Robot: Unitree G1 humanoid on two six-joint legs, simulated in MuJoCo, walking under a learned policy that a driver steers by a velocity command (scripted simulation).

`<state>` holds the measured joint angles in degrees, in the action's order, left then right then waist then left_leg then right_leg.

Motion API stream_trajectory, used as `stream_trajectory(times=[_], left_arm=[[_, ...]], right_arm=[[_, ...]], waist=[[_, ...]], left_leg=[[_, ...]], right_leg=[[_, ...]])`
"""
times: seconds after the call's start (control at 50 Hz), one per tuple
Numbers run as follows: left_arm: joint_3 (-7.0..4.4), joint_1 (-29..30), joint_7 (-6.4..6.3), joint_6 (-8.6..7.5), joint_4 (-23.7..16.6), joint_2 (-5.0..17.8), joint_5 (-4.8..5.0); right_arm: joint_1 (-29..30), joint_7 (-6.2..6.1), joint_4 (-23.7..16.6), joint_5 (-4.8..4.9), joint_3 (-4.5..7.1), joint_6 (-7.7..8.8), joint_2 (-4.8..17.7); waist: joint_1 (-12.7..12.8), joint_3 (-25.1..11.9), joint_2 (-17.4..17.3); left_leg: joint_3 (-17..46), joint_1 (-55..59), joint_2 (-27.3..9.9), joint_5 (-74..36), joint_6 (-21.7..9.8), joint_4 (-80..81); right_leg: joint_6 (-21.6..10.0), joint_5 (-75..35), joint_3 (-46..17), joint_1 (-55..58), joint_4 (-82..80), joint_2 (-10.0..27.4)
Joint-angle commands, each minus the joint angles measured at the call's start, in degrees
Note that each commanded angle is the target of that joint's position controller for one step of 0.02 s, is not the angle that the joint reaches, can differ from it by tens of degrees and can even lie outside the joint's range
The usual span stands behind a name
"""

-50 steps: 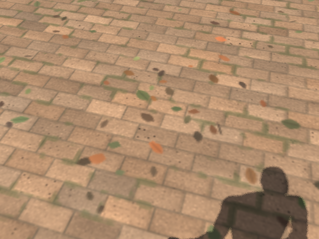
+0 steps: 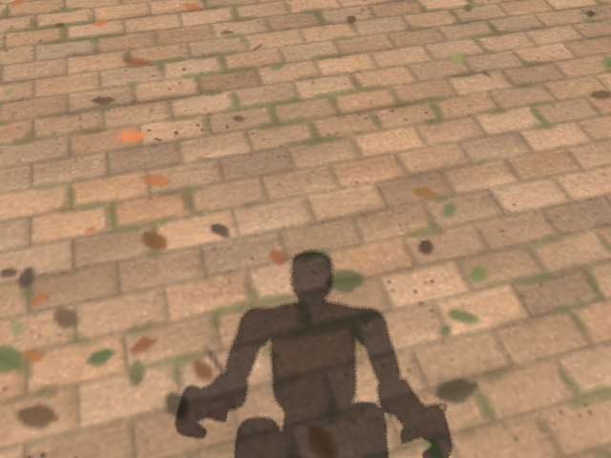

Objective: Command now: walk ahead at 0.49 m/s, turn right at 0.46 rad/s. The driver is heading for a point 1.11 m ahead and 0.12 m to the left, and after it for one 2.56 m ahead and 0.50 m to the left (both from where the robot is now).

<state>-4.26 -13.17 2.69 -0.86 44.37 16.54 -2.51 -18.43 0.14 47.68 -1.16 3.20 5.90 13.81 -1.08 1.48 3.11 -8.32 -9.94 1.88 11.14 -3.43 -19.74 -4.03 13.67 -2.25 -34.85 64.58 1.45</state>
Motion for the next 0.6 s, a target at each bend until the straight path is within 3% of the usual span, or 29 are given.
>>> stream_trajectory(times=[0.02,0.1,0.2,0.24,0.26,0.28,0.3,0.32,0.34,0.36,0.38,0.42,0.46,0.5,0.6], left_arm=[[0.72,0.65,0.77,-0.16,-3.81,-0.60,-0.04],[2.11,9.15,1.32,-0.98,-5.86,-1.98,0.22],[2.54,15.34,0.92,-1.49,-7.49,-0.99,-0.02],[2.11,10.61,0.19,-2.09,-5.75,-0.16,-0.41],[1.49,2.36,-0.32,-2.78,-2.75,0.86,-0.82],[0.26,-7.67,-1.07,-3.31,0.39,4.17,-1.80],[-1.40,-14.52,-1.98,-3.34,1.16,10.71,-2.27],[-1.71,-15.18,-2.44,-2.59,1.65,10.48,0.41],[-1.17,-10.38,-2.47,-2.55,2.14,8.69,1.32],[-0.36,-6.61,-2.26,-2.92,2.04,5.32,1.42],[0.20,-4.01,-2.11,-3.29,2.07,3.17,1.54],[0.88,-2.36,-2.13,-3.98,2.79,0.77,1.77],[0.65,-4.12,-2.22,-4.91,4.20,1.46,1.85],[0.50,-6.22,-2.35,-5.37,5.62,1.94,1.66],[1.06,-8.66,-2.60,-5.90,7.49,1.45,1.50]], right_arm=[[-1.88,0.44,-1.48,-0.08,0.43,1.45,4.02],[-3.97,0.66,0.31,0.23,0.23,1.19,4.85],[-10.07,-0.01,4.21,0.26,0.45,-0.39,7.46],[-10.73,-0.28,5.48,0.33,0.48,-1.23,8.41],[-10.72,-0.40,5.96,0.66,0.30,-1.68,8.34],[-10.08,-0.47,4.89,0.90,-0.23,-1.64,7.12],[-12.25,0.48,1.23,2.43,-1.79,-1.25,1.00],[-10.00,0.13,1.72,1.30,-0.07,-1.36,6.06],[-4.92,0.16,0.23,1.01,0.41,-1.44,6.62],[-3.17,0.41,-0.02,1.07,-0.10,-1.05,5.11],[-3.25,0.56,0.68,0.70,-0.10,-1.41,4.23],[-6.18,1.18,2.36,-0.80,-0.26,-3.09,2.53],[-5.39,1.87,2.45,-0.75,-0.08,-3.97,2.00],[-0.66,2.12,1.15,-0.51,0.06,-4.25,1.95],[9.04,2.36,-1.67,-0.27,-0.45,-3.93,1.35]], waist=[[1.29,0.83,-6.64],[-0.09,2.20,-7.09],[-1.74,3.28,-7.45],[0.76,0.25,-8.52],[4.54,-4.28,-7.31],[8.38,-10.82,-5.39],[9.04,-19.83,8.02],[9.06,-20.53,5.19],[6.74,-11.58,1.83],[4.64,-6.28,0.26],[2.46,-3.25,-0.53],[-0.42,-1.61,1.01],[-1.16,-0.69,0.46],[-0.42,1.67,0.47],[1.32,4.00,0.35]], left_leg=[[10.77,1.75,-16.18,-11.68,-7.14,12.03],[3.85,0.80,-13.40,-16.72,-5.56,12.03],[4.19,10.23,-16.59,-25.45,-5.79,8.20],[2.86,12.99,-16.49,-41.06,-5.10,-0.96],[0.73,11.04,-14.81,-43.54,-4.04,-10.84],[-0.15,1.21,-13.12,-31.45,-2.79,-23.51],[-2.34,-21.30,-5.02,0.94,0.22,-45.75],[5.66,-28.08,-1.76,18.86,0.02,-54.18],[8.71,-31.59,-5.04,13.86,-0.54,-54.63],[8.86,-30.04,-6.62,9.77,-0.60,-51.22],[8.85,-27.08,-7.99,7.80,-0.33,-47.50],[8.36,-21.43,-8.38,5.78,0.87,-44.43],[8.29,-22.61,-8.03,3.11,1.33,-43.79],[9.31,-26.47,-8.22,-1.34,1.62,-41.33],[8.50,-28.21,-6.61,-12.17,1.15,-28.02]], right_leg=[[0.58,-5.76,-2.56,-5.87,-3.43,1.91],[0.76,-13.30,2.60,-0.45,-19.86,0.77],[-1.38,-5.93,7.14,3.22,-30.10,-0.31],[-3.41,-1.54,8.71,11.16,-33.96,-3.50],[-4.87,-3.73,9.22,21.98,-38.14,-5.21],[-7.16,-2.10,2.37,37.53,-37.53,0.76],[-14.29,2.62,-24.97,57.54,-39.97,19.82],[-15.65,-3.64,-36.20,55.47,-46.14,23.01],[-13.76,-7.19,-25.52,48.92,-46.37,19.46],[-11.83,-11.22,-19.06,40.63,-48.29,16.86],[-9.51,-12.62,-14.23,34.68,-50.47,14.00],[-7.81,-14.76,-8.64,27.55,-53.60,10.67],[-8.13,-17.39,-5.30,26.79,-55.82,10.27],[-7.75,-17.01,-2.16,26.72,-57.93,10.17],[-6.00,-20.48,5.17,29.02,-58.69,9.40]])
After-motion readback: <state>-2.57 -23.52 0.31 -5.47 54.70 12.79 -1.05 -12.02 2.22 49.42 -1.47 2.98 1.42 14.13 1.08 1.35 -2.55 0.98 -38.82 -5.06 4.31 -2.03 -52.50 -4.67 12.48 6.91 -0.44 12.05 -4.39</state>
